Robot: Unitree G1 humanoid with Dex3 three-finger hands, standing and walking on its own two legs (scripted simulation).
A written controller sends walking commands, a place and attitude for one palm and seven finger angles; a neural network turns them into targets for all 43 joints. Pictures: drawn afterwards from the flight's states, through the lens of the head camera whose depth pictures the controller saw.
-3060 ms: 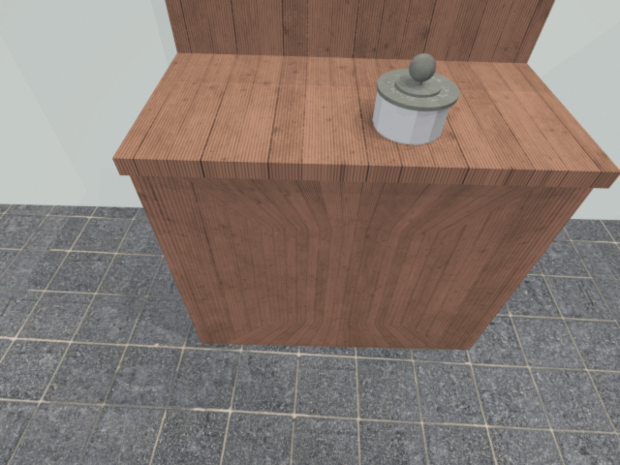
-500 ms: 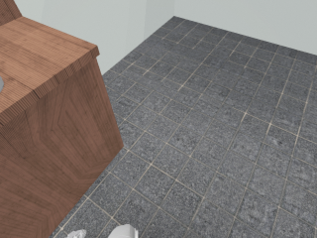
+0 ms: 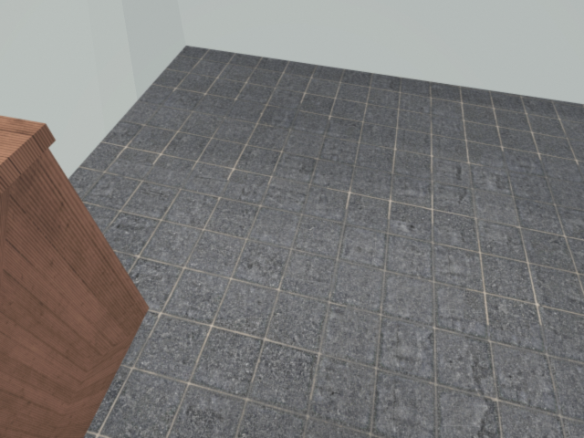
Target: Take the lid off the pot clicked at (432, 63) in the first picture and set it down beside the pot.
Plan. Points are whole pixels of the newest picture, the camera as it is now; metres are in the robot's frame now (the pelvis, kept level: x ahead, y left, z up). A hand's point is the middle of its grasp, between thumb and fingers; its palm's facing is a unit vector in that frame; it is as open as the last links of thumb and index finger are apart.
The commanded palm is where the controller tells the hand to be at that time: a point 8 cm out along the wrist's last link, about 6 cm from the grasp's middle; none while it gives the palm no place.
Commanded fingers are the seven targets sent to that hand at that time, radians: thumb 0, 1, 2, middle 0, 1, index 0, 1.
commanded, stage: walk to a spot facing it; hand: left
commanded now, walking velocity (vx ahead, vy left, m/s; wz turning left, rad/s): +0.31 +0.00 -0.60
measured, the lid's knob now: out of the picture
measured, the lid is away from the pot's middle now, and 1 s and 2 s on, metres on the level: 0.00 0.00 0.00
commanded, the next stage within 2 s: turn to face it in 0.70 s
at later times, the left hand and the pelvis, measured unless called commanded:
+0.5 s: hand (192, 418) +0.18 +0.17 -0.20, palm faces -0.18 -0.97 -0.15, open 7.4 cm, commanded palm none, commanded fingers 0.00 0.90 0.90 -0.20 -0.30 -0.20 -0.30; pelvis +0.16 -0.01 -0.02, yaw -16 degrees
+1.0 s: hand (306, 253) +0.49 -0.01 -0.16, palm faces -0.50 -0.84 -0.23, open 7.4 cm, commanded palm none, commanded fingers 0.00 0.90 0.90 -0.20 -0.30 -0.20 -0.30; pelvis +0.27 -0.09 -0.02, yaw -26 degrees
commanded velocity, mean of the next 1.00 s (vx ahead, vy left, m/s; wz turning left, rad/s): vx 0.18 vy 0.00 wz -0.26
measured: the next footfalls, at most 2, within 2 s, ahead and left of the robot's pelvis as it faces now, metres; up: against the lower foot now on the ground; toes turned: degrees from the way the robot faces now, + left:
right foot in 0.08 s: +0.05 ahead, -0.15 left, +0.00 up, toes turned -10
left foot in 0.46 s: +0.31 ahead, +0.07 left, +0.00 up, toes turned -7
